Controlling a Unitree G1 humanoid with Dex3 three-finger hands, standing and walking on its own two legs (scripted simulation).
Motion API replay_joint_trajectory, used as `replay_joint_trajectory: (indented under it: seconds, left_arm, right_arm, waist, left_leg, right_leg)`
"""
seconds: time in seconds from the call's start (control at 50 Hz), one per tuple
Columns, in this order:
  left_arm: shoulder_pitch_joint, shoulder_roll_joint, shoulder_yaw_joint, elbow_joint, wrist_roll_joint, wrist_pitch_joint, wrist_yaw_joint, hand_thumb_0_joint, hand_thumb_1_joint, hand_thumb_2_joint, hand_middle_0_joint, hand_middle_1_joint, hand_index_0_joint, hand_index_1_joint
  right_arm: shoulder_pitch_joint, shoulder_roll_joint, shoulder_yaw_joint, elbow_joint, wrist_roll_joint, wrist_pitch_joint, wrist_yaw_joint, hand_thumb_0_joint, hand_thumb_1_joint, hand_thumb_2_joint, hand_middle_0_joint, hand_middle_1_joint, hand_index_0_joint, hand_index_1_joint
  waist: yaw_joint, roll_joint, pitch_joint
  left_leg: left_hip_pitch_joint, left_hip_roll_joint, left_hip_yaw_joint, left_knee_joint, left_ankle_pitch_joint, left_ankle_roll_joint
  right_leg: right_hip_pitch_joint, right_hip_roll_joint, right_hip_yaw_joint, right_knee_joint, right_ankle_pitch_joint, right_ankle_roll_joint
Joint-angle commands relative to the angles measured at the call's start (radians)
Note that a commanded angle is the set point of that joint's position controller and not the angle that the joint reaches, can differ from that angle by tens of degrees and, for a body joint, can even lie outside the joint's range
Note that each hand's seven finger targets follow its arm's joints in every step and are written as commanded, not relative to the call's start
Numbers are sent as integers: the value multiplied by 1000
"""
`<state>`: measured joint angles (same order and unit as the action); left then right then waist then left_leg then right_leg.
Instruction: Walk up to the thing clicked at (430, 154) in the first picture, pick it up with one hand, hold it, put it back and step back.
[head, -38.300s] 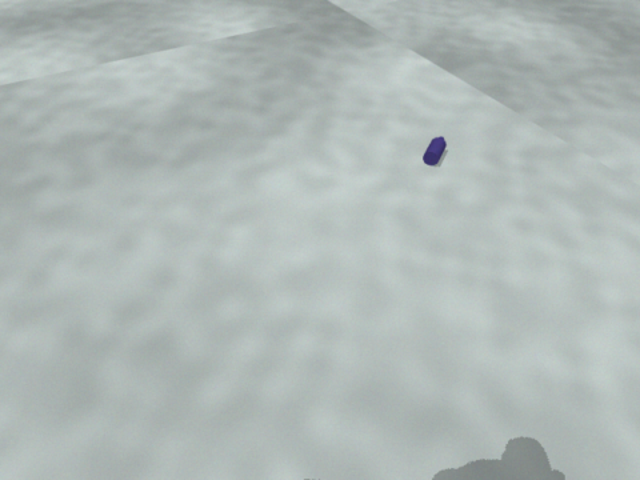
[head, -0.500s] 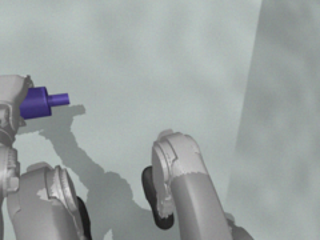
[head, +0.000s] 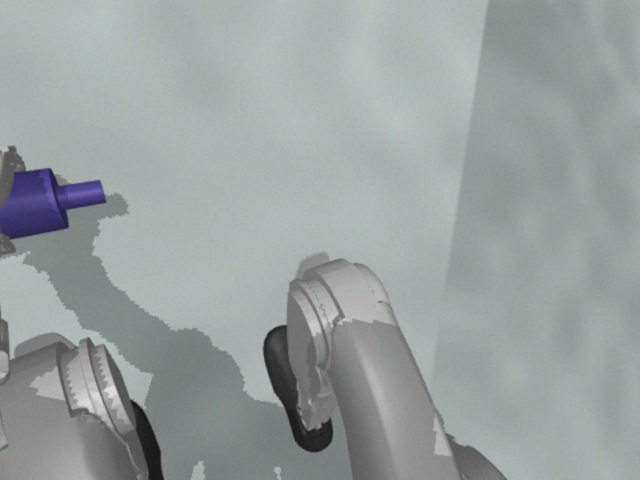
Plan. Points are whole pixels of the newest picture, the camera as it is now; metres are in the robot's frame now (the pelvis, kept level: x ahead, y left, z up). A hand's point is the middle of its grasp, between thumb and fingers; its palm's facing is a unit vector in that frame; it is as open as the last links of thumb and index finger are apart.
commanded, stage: rest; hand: left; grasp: from above
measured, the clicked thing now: (18, 205) +0.47 +0.22 -0.26
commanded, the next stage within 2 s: open in 0.26 s
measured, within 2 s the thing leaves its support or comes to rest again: rests again in 0.86 s
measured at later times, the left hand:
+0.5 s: hand out of the picture +0.46 +0.25 -0.24, palm faces -0.48 -0.09 -0.87, open 10.6 cm
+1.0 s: hand out of the picture +0.47 +0.25 -0.24, palm faces -0.46 -0.08 -0.88, open 12.3 cm
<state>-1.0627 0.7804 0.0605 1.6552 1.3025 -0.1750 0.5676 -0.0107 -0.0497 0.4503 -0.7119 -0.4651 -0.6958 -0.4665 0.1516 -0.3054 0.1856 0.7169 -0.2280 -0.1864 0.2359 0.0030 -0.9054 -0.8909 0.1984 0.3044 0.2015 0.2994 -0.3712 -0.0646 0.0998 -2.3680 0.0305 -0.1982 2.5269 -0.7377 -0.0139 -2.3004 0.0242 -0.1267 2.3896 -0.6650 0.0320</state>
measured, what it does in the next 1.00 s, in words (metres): stands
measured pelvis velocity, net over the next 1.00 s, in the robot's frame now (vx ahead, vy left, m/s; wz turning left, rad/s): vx -0.01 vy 0.00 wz -0.03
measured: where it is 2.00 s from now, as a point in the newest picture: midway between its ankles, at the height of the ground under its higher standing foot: (230, 448)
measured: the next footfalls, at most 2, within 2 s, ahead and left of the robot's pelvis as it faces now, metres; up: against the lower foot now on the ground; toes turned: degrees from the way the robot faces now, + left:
none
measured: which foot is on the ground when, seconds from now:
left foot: down 0.00-1.00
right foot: down 0.00-1.00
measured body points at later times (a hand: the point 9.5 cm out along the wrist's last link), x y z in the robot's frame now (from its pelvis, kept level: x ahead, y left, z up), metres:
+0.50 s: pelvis -0.01 +0.00 +0.00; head +0.27 +0.10 +0.34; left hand +0.48 +0.25 -0.19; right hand +0.02 -0.25 -0.07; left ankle +0.06 +0.13 -0.27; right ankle +0.10 -0.12 -0.27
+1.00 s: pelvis -0.01 +0.00 +0.00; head +0.27 +0.10 +0.34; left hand +0.49 +0.25 -0.18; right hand +0.01 -0.25 -0.06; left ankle +0.06 +0.13 -0.27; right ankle +0.10 -0.12 -0.27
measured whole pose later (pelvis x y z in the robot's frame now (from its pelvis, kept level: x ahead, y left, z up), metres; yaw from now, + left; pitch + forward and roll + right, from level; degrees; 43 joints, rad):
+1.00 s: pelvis -0.01 +0.00 +0.00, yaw -2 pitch +30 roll -12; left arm -1.14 0.87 0.03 1.74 1.29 -0.16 0.59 0.00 -0.23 0.79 -0.30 -0.84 -0.32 -0.83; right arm 0.16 -0.33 0.26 0.69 -0.24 -0.25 0.27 0.00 -0.90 -0.89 0.20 0.30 0.20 0.30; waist -0.41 -0.09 0.14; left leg -2.36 0.04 -0.23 2.54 -0.72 -0.01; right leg -2.28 0.04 -0.15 2.37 -0.63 0.04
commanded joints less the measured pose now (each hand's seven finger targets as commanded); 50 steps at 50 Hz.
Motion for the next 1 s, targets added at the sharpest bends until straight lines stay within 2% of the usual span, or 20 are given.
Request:
replay_joint_trajectory:
  seconds: [0.0, 0.04, 0.08, 0.12, 0.2, 0.34, 0.36, 0.42, 0.46, 0.5, 0.52, 0.62, 0.68, 0.72, 0.76, 0.78, 0.88, 0.92, 0.94, 0.98]
  left_arm:
    - [-328, 187, -1, -87, -19, 0, 75, 0, 761, 785, -1084, -634, -1093, -624]
    - [-377, 186, -16, -76, -27, -5, 66, 0, 766, 796, -1099, -620, -1103, -616]
    - [-339, 239, 6, -92, -26, -6, 73, 0, 741, 775, -1088, -610, -1091, -606]
    - [-349, 187, -21, -29, -30, -6, 71, 0, 787, 737, -1097, -623, -1113, -606]
    - [-359, 234, -12, -44, -30, -15, 77, 0, 770, 700, -1095, -582, -1108, -568]
    - [-382, 229, -32, -23, -4, -22, 91, 0, 756, 699, -1083, -587, -1096, -574]
    - [-388, 246, -24, -36, -6, -24, 97, 0, 676, 726, -1003, -588, -1016, -585]
    - [-379, 219, -35, -6, 4, -15, 98, 0, 436, 702, -776, -600, -780, -596]
    - [-394, 251, -22, -27, 0, -17, 106, 0, 276, 676, -678, -622, -688, -611]
    - [-375, 219, -39, 11, 0, -11, 100, 0, 137, 674, -605, -644, -617, -632]
    - [-400, 257, -25, -34, 0, -17, 108, 0, 100, 701, -576, -657, -585, -648]
    - [-394, 241, -31, -5, -14, -11, 105, 0, -27, 695, -460, -709, -477, -691]
    - [-387, 274, -18, -34, -13, -6, 108, 0, -131, 728, -378, -757, -394, -740]
    - [-369, 216, -41, 25, -17, 1, 96, 0, -151, 732, -342, -794, -365, -770]
    - [-380, 239, -38, 21, -25, 1, 88, 0, -194, 777, -317, -821, -334, -803]
    - [-393, 269, -22, -21, -27, -1, 88, 0, -221, 784, -291, -839, -309, -819]
    - [-354, 225, -50, 20, -30, 9, 59, 0, -290, 825, -226, -898, -247, -876]
    - [-356, 285, -11, -61, -32, 6, 63, 0, -313, 852, -206, -916, -224, -896]
    - [-327, 246, -30, 7, -27, 13, 56, 0, -320, 841, -196, -922, -217, -899]
    - [-334, 240, -42, -3, -27, 11, 51, 0, -351, 874, -171, -954, -190, -933]
  right_arm:
    - [231, -290, -72, 22, 2, -3, 2, 0, -897, -897, 201, 300, 200, 300]
    - [233, -300, -68, 28, -2, -11, 6, 0, -898, -898, 201, 300, 200, 300]
    - [232, -301, -60, 21, 1, -9, 3, 0, -900, -899, 201, 301, 200, 301]
    - [226, -304, -55, 20, -4, -18, 10, 0, -898, -898, 201, 300, 200, 300]
    - [217, -317, -50, 15, 0, -31, 8, 0, -900, -899, 200, 300, 200, 300]
    - [211, -322, -38, 8, -7, -34, 13, 0, -900, -900, 200, 300, 200, 300]
    - [211, -325, -38, 8, -2, -36, 11, 0, -891, -897, 201, 301, 201, 301]
    - [213, -325, -33, 10, -13, -39, 17, 0, -890, -897, 201, 301, 201, 301]
    - [204, -332, -36, 9, -10, -45, 17, 0, -890, -896, 201, 301, 201, 301]
    - [199, -330, -32, 5, -13, -49, 24, 0, -891, -897, 201, 301, 201, 301]
    - [201, -337, -32, 2, -12, -48, 21, 0, -888, -896, 201, 301, 201, 301]
    - [207, -340, -28, 1, -12, -61, 27, 0, -890, -896, 201, 301, 201, 301]
    - [202, -339, -28, -3, -5, -59, 24, 0, -891, -898, 201, 301, 201, 301]
    - [202, -336, -26, 2, -14, -64, 32, 0, -891, -897, 201, 301, 201, 301]
    - [203, -340, -25, -3, -7, -64, 30, 0, -892, -898, 201, 301, 201, 301]
    - [210, -345, -25, -5, -7, -63, 28, 0, -891, -898, 201, 301, 201, 301]
    - [200, -339, -20, -11, -6, -61, 31, 0, -892, -898, 201, 301, 201, 301]
    - [212, -345, -25, -17, 1, -58, 26, 0, -890, -898, 201, 301, 201, 301]
    - [197, -339, -23, -16, -4, -59, 29, 0, -893, -899, 201, 301, 201, 301]
    - [205, -339, -19, -18, -2, -53, 31, 0, -892, -899, 201, 301, 201, 301]
  waist:
    - [-49, 435, -717]
    - [-73, 421, -680]
    - [-35, 435, -736]
    - [-75, 382, -670]
    - [-56, 412, -677]
    - [-85, 411, -653]
    - [-70, 436, -664]
    - [-94, 425, -627]
    - [-78, 449, -633]
    - [-94, 438, -596]
    - [-84, 448, -633]
    - [-97, 415, -597]
    - [-74, 453, -648]
    - [-101, 423, -597]
    - [-99, 419, -590]
    - [-79, 444, -621]
    - [-93, 420, -586]
    - [-48, 484, -674]
    - [-72, 463, -624]
    - [-80, 448, -618]
  left_leg:
    - [472, 3, 99, -245, 271, 32]
    - [454, 3, 100, -228, 242, 38]
    - [472, 4, 100, -234, 281, 36]
    - [436, 3, 94, -231, 232, 41]
    - [462, 4, 82, -241, 216, 33]
    - [460, 8, 78, -234, 227, 34]
    - [471, 8, 76, -241, 239, 30]
    - [468, 7, 77, -234, 237, 30]
    - [476, 9, 69, -247, 227, 26]
    - [471, 11, 65, -248, 203, 25]
    - [479, 12, 63, -254, 207, 25]
    - [444, 10, 67, -240, 182, 33]
    - [480, 14, 63, -250, 208, 25]
    - [451, 13, 62, -244, 190, 28]
    - [437, 12, 64, -240, 176, 32]
    - [447, 11, 63, -254, 192, 29]
    - [437, 10, 63, -247, 178, 30]
    - [511, 9, 60, -269, 246, 18]
    - [494, 10, 55, -258, 229, 19]
    - [469, 10, 66, -251, 234, 25]
  right_leg:
    - [447, 54, -103, -212, 308, -53]
    - [428, 52, -102, -221, 290, -49]
    - [487, 56, -92, -224, 322, -49]
    - [457, 59, -102, -227, 281, -44]
    - [429, 56, -113, -222, 257, -51]
    - [436, 66, -119, -225, 279, -48]
    - [428, 63, -118, -222, 286, -52]
    - [423, 63, -125, -218, 287, -48]
    - [405, 61, -128, -217, 275, -52]
    - [399, 63, -131, -212, 254, -52]
    - [416, 67, -130, -220, 255, -53]
    - [401, 62, -128, -228, 237, -47]
    - [421, 64, -124, -223, 255, -52]
    - [404, 67, -130, -216, 246, -50]
    - [405, 66, -125, -228, 234, -50]
    - [416, 63, -126, -230, 240, -51]
    - [405, 65, -129, -221, 234, -52]
    - [433, 61, -132, -215, 274, -57]
    - [397, 57, -138, -204, 268, -58]
    - [429, 68, -129, -214, 280, -55]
